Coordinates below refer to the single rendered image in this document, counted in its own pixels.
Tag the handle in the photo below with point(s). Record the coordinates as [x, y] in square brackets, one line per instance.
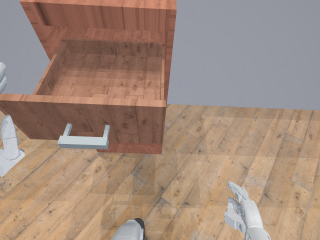
[83, 142]

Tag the right robot forearm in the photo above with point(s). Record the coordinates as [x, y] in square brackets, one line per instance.
[256, 233]

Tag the left robot shin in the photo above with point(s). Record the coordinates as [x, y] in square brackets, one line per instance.
[132, 221]

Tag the drawer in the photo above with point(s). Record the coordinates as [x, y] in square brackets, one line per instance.
[91, 83]

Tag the robot right hand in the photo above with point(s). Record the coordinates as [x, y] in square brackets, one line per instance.
[246, 213]

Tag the cabinet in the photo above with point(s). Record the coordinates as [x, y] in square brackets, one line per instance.
[115, 20]

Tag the robot left hand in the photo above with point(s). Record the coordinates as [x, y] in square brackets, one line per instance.
[11, 154]

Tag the left robot thigh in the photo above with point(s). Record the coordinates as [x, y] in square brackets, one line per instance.
[129, 231]

